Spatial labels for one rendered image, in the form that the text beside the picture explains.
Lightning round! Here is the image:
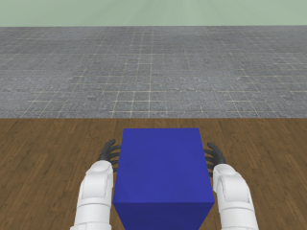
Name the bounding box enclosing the right robot hand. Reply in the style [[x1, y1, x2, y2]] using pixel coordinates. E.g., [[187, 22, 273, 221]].
[[203, 142, 226, 178]]

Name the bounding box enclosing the left robot hand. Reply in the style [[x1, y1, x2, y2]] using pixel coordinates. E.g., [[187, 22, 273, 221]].
[[98, 139, 121, 173]]

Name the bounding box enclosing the robot right forearm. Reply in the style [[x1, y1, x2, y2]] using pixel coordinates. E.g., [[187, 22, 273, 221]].
[[213, 164, 259, 230]]

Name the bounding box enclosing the robot left forearm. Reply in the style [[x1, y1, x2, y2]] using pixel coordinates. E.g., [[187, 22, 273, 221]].
[[70, 160, 113, 230]]

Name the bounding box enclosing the carton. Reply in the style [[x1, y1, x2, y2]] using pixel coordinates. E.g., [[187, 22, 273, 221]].
[[112, 127, 215, 230]]

